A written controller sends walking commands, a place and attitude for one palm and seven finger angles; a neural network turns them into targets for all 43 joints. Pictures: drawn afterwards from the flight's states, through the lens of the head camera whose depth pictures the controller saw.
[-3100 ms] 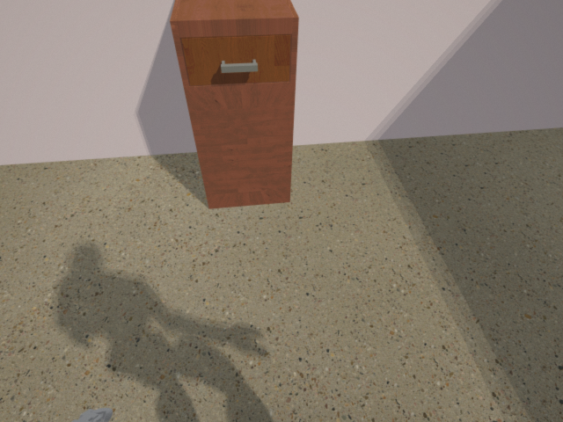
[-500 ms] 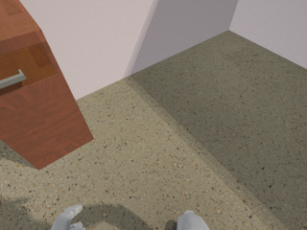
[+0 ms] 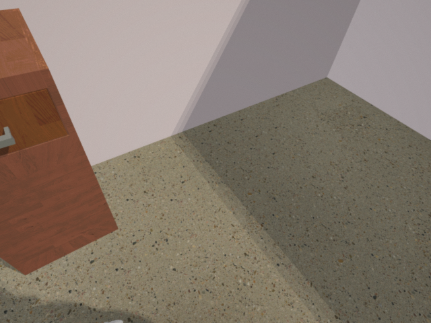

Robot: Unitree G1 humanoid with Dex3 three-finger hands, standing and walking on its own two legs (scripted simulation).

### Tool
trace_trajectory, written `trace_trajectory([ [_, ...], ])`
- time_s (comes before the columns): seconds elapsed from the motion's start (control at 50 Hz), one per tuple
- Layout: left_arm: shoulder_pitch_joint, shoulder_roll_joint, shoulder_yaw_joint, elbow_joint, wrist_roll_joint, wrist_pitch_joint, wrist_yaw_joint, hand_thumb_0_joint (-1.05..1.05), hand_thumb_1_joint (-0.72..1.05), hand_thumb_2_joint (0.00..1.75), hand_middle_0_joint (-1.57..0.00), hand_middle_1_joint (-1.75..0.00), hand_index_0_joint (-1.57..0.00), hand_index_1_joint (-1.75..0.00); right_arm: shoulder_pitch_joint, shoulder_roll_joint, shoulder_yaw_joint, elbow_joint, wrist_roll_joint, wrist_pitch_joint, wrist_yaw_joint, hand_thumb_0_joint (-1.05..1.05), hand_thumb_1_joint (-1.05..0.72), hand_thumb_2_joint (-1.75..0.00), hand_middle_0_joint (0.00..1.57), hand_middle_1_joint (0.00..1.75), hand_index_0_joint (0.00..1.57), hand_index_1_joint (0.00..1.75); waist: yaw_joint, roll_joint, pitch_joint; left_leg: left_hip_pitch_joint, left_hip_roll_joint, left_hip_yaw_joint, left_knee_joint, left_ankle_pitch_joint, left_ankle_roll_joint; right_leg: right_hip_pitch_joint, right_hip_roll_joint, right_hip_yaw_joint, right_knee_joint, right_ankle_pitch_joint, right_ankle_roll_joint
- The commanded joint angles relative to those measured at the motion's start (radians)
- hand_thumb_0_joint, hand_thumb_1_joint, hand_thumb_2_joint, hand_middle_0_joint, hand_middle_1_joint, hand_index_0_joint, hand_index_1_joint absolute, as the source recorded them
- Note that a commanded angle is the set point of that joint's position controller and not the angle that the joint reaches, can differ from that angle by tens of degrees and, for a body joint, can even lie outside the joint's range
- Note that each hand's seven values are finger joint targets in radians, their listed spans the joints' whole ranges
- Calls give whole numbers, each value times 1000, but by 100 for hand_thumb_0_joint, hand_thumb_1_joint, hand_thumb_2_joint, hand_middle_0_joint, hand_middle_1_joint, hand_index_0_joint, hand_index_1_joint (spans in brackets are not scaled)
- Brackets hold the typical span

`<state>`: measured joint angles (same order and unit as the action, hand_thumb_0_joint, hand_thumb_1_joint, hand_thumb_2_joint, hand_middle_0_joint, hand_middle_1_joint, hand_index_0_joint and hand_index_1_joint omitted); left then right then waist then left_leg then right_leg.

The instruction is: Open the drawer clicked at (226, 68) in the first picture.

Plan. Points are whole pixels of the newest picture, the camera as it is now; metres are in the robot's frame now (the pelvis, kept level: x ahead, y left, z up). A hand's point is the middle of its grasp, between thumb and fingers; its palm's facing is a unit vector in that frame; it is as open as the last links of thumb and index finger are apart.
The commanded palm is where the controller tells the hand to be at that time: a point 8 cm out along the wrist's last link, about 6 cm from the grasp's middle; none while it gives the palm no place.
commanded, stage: turn to face it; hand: left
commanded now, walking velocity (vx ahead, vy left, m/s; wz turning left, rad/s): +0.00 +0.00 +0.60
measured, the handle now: out of the picture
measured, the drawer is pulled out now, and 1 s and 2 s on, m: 0.00 0.00 0.00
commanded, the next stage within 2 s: take the last steps up to it in 0.90 s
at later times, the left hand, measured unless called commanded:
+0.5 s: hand out of the picture +0.07 +0.17 -0.13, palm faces +0.29 -0.91 -0.30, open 7.4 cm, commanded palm none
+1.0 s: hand out of the picture -0.11 +0.16 -0.17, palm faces +0.55 -0.80 -0.25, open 7.4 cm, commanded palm none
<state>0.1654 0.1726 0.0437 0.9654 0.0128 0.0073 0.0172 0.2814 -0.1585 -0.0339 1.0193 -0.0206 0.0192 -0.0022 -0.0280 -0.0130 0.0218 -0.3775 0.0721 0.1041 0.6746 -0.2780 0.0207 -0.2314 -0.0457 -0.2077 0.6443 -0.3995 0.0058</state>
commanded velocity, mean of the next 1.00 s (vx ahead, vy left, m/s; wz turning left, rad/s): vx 0.01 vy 0.00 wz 0.45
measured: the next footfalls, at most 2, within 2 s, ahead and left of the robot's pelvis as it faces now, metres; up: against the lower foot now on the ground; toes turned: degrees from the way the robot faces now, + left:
right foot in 0.44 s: +0.09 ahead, -0.16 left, +0.00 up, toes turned +12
left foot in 0.88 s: -0.03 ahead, +0.07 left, +0.00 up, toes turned +34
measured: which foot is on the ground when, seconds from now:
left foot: down 0.00-0.44, up 0.46-0.86, down 0.88-1.00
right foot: up 0.00-0.42, down 0.44-0.88, up 0.90-1.00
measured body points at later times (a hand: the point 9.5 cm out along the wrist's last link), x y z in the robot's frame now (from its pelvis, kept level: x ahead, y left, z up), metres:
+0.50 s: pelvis +0.02 -0.05 +0.01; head +0.05 -0.07 +0.46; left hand +0.05 +0.22 -0.11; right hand +0.16 -0.30 -0.14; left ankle +0.03 +0.08 -0.70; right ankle +0.05 -0.17 -0.72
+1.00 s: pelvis +0.00 -0.03 +0.01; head +0.01 +0.01 +0.46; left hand -0.14 +0.20 -0.15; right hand +0.23 -0.18 -0.11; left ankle -0.06 +0.05 -0.72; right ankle +0.04 -0.17 -0.66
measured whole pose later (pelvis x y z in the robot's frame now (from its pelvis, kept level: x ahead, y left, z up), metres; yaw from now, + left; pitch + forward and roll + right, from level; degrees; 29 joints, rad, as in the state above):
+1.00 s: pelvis +0.00 -0.03 +0.01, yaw +30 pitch -1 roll +0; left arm 0.28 0.27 0.07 1.01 0.02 0.07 0.02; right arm 0.10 -0.19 -0.03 0.93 -0.02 0.03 0.00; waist 0.05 -0.05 0.08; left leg -0.23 0.01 0.07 0.55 -0.30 0.03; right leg -0.41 -0.11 -0.08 1.01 -0.49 0.07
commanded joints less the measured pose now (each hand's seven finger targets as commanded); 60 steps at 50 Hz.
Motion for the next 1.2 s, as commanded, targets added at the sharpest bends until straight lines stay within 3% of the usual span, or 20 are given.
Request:
trace_trajectory([
  [0.0,3,95,33,-89,4,8,12,0,90,90,-20,-30,-20,-30,115,-230,-50,-50,-11,-20,-16,0,-90,-90,20,30,20,30,-27,258,-27,194,323,-544,-392,352,198,-327,-22,162,476,-220,43],
  [0.06,9,104,43,-73,3,2,1,0,90,90,-20,-30,-20,-30,12,-195,-44,-85,-4,-28,-20,0,-90,-90,20,30,20,30,7,143,-69,214,220,-360,-352,376,153,-332,-50,204,504,-49,55],
  [0.1,25,102,42,-67,0,7,0,0,90,90,-20,-30,-20,-30,-3,-199,-49,-96,-2,-31,-20,0,-90,-90,20,30,20,30,9,110,-105,246,191,-317,-341,437,150,-301,-43,197,441,-26,65],
  [0.28,-10,113,44,-109,-4,17,4,0,90,90,-20,-30,-20,-30,-31,-252,-81,-120,-4,-6,-8,0,-90,-90,20,30,20,30,-12,160,-82,221,159,-401,-327,357,157,-224,-2,190,201,-45,78],
  [0.38,110,147,48,-107,-8,4,11,0,90,90,-20,-30,-20,-30,-124,-264,-94,-166,3,10,3,0,-90,-90,20,30,20,30,50,160,-89,41,81,-427,-236,266,94,57,26,177,-154,125,59],
  [0.4,141,190,57,-109,-1,-5,17,0,90,90,-20,-30,-20,-30,-121,-226,-90,-179,10,11,8,0,-90,-90,20,30,20,30,66,49,-102,-76,23,-384,-131,139,42,183,-70,264,-307,133,33],
  [0.42,143,294,75,-122,17,-13,24,0,90,90,-20,-30,-20,-30,-108,-151,-79,-206,14,12,13,0,-90,-90,20,30,20,30,68,-261,-82,-261,-134,-171,114,-168,-53,241,-359,557,-416,120,-71],
  [0.44,106,318,64,-148,11,-3,20,0,90,90,-20,-30,-20,-30,-127,-184,-84,-220,-1,14,12,0,-90,-90,20,30,20,30,65,-228,-58,-236,-113,-162,326,-295,-54,82,-462,570,-419,143,-149],
  [0.46,60,275,66,-154,8,-9,23,0,90,90,-20,-30,-20,-30,-144,-193,-89,-207,-6,26,14,0,-90,-90,20,30,20,30,45,-241,-22,-235,-85,-188,440,-257,-51,14,-407,539,-416,163,-145],
  [0.5,-14,210,42,-168,9,-12,20,0,90,90,-20,-30,-20,-30,-114,-184,-85,-171,-6,34,26,0,-90,-90,20,30,20,30,-3,-137,40,-225,-47,-155,551,-132,-69,-15,-304,340,-350,316,-112],
  [0.54,20,194,32,-162,10,-20,17,0,90,90,-20,-30,-20,-30,-104,-171,-76,-161,-3,38,31,0,-90,-90,20,30,20,30,7,-156,30,-212,-46,-119,551,-90,-86,22,-268,240,-318,434,-100],
  [0.72,164,257,47,-89,21,-11,15,0,90,90,-20,-30,-20,-30,-238,-144,-40,-184,11,30,27,0,-90,-90,20,30,20,30,85,-200,-23,-71,-48,-26,170,-190,-80,149,-319,181,-252,646,-139],
  [0.8,144,260,53,-61,15,-4,14,0,90,90,-20,-30,-20,-30,-161,-149,-33,-158,12,12,18,0,-90,-90,20,30,20,30,47,-207,-74,119,-60,13,-136,-49,-55,127,-293,126,-144,658,-80],
  [0.82,128,247,54,-61,5,-1,12,0,90,90,-20,-30,-20,-30,-106,-180,-40,-137,10,2,17,0,-90,-90,20,30,20,30,12,-137,-99,250,-34,-5,-280,98,-42,59,-265,83,-56,583,-34],
  [0.84,149,198,49,-81,-3,4,7,0,90,90,-20,-30,-20,-30,-67,-280,-62,-135,-1,-10,13,0,-90,-90,20,30,20,30,-3,124,-152,436,171,-247,-323,362,37,-147,-166,24,132,283,37],
  [0.86,115,144,23,-113,1,8,5,0,90,90,-20,-30,-20,-30,-29,-351,-75,-127,5,-3,8,0,-90,-90,20,30,20,30,-22,307,-129,450,356,-413,-320,722,166,-313,-88,59,292,-242,77],
  [0.9,41,147,27,-94,3,26,13,0,90,90,-20,-30,-20,-30,-48,-303,-66,-107,1,-3,-14,0,-90,-90,20,30,20,30,-24,232,-69,326,297,-355,-319,612,193,-315,-83,174,437,-194,66],
  [0.98,114,147,29,-30,2,25,-3,0,90,90,-20,-30,-20,-30,-150,-225,-39,-124,7,-13,-18,0,-90,-90,20,30,20,30,35,170,-44,268,172,-205,-338,549,136,-250,-67,170,417,-25,72],
  [1.1,56,102,9,-33,11,9,-18,0,90,90,-20,-30,-20,-30,-44,-211,-44,-70,-5,-23,-14,0,-90,-90,20,30,20,30,-5,156,-1,256,181,-305,-425,38,162,-203,-31,134,174,-64,56],
  [1.18,109,84,5,-12,14,-13,-25,0,90,90,-20,-30,-20,-30,-39,-194,-43,-44,-5,-28,-11,0,-90,-90,20,30,20,30,28,158,38,142,152,-328,-417,-151,143,-46,7,107,-27,-11,36],
])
